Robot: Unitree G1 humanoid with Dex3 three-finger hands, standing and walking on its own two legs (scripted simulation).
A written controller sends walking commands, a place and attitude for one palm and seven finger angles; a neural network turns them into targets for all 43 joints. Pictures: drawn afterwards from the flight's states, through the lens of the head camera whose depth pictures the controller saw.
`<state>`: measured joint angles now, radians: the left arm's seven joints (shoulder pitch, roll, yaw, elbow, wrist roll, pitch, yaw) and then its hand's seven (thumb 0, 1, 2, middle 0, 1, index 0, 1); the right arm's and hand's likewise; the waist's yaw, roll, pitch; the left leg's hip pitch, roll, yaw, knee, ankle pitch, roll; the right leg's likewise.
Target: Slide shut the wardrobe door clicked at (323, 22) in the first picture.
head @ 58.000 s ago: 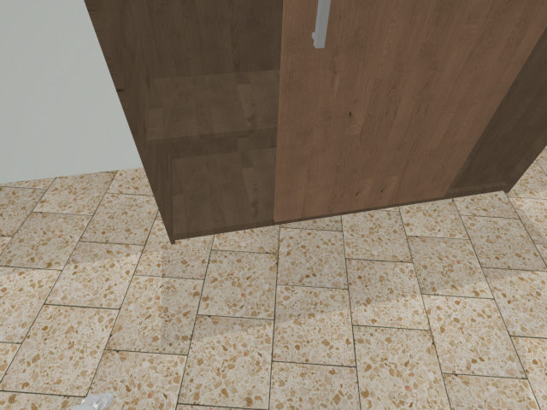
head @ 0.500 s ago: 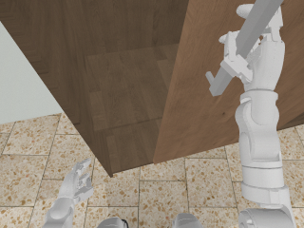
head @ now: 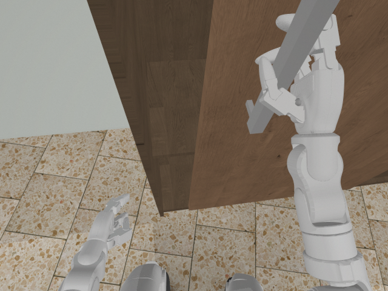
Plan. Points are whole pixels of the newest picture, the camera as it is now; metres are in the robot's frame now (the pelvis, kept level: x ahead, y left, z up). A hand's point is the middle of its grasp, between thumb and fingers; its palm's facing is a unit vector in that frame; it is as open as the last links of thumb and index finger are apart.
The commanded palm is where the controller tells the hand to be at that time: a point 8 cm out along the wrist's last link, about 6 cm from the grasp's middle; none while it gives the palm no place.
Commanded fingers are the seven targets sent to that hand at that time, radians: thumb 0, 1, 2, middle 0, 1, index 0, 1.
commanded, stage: step sideways, sliding the door along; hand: right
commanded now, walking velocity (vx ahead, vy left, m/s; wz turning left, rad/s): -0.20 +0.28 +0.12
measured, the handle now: (284, 45) +0.40 -0.12 +0.26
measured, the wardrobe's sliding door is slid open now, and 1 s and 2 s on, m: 0.12 0.00 0.00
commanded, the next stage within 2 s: stop walking and hold the door there in 1.26 s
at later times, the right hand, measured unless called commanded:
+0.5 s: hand (215, 89) +0.35 -0.03 +0.23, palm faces +0.17 +0.98 -0.06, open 6.5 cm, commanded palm +0.33 -0.01 +0.23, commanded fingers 0.00 -0.90 -0.90 0.45 1.40 0.45 1.40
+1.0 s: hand (168, 92) +0.35 +0.03 +0.23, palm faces +0.26 +0.96 -0.10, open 6.3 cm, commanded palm +0.31 +0.05 +0.24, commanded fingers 0.00 -0.90 -0.90 0.45 1.40 0.45 1.40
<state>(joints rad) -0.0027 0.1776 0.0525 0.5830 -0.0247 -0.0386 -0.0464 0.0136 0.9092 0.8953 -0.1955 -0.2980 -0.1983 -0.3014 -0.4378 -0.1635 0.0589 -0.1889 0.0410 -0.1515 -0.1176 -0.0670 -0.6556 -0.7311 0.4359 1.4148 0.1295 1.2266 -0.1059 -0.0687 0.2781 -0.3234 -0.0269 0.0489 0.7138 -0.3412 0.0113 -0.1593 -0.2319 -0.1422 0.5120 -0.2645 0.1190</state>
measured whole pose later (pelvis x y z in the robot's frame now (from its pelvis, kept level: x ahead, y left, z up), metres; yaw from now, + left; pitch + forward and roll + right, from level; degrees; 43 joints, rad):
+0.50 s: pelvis -0.07 +0.11 -0.01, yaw +1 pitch -4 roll +0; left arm 0.09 0.20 0.04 0.68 -0.07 -0.01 -0.02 0.02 0.91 0.90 -0.19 -0.30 -0.20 -0.30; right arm -0.69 -0.21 -0.10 0.20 0.06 -0.06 -0.15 -0.05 -0.71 -0.82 0.45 1.40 0.17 1.33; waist -0.06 -0.02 0.21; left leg -0.28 -0.07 0.11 0.58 -0.25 0.12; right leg -0.26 -0.18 0.01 0.70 -0.39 0.02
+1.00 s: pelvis -0.07 +0.20 -0.01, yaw +0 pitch -4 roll +0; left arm 0.09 0.23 0.05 0.65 -0.07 -0.01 -0.01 0.01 0.91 0.90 -0.20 -0.30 -0.20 -0.30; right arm -0.72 -0.26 -0.12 0.30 0.11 -0.03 -0.15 -0.07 -0.71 -0.82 0.46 1.40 0.22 1.34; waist -0.10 -0.06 0.20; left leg -0.22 -0.12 0.14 0.52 -0.26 0.15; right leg -0.19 -0.24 -0.02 0.55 -0.23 0.06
